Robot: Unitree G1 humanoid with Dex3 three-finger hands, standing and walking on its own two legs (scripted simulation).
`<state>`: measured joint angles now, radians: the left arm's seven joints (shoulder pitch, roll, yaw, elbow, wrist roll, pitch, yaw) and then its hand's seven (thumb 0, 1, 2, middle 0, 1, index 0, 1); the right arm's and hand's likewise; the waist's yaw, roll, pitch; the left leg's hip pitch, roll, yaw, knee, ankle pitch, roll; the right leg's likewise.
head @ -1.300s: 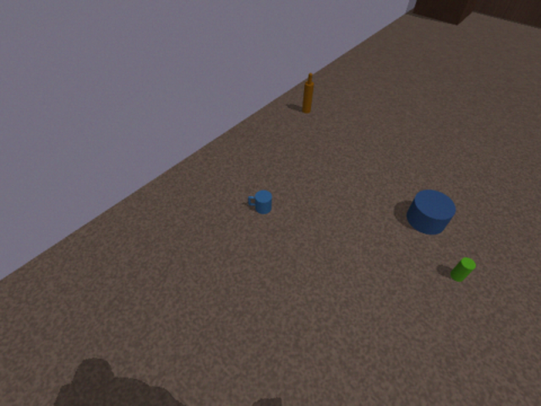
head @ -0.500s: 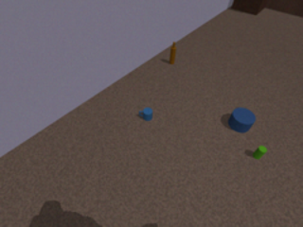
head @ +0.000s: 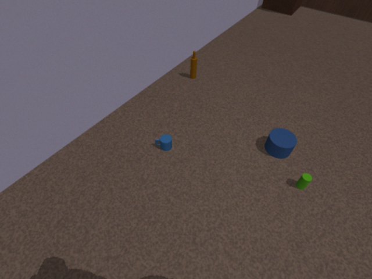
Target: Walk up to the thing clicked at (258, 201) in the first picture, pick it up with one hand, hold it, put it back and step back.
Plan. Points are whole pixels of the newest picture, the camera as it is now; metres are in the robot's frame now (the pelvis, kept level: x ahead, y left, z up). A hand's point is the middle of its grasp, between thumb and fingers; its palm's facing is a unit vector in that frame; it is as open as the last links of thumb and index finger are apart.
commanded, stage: walk up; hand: left
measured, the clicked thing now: (163, 142) +1.06 +0.14 -0.73
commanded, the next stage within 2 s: none
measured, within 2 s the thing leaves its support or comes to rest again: neither
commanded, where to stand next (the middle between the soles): +0.70 -0.08 m, yaw -8 degrees
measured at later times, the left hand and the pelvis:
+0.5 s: hand (93, 255) +0.21 +0.24 -0.17, palm faces -0.10 -0.94 -0.32, open 7.4 cm; pelvis +0.18 -0.03 -0.02, yaw -5 degrees
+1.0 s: hand (133, 148) +0.53 +0.18 -0.13, palm faces -0.17 -0.90 -0.41, open 7.4 cm; pelvis +0.38 -0.08 -0.02, yaw -8 degrees
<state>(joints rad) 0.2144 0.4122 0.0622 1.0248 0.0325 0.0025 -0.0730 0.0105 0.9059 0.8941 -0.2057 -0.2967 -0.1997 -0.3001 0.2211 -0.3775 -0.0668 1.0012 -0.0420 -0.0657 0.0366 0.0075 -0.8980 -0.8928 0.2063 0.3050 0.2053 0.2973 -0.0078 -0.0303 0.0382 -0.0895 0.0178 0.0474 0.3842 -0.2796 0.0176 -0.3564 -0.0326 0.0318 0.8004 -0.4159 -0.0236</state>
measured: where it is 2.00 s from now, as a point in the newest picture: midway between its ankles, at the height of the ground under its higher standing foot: (197, 203)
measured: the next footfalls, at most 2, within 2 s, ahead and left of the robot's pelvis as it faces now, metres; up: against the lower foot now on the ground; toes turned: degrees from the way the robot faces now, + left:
right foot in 0.10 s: +0.13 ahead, -0.17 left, +0.00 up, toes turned -4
left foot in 0.48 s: +0.34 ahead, +0.08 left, +0.00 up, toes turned -1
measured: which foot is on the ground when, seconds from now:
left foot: down 0.00-0.12, up 0.14-0.46, down 0.48-0.92, up 0.94-1.00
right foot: up 0.00-0.08, down 0.10-0.52, up 0.54-0.88, down 0.90-1.00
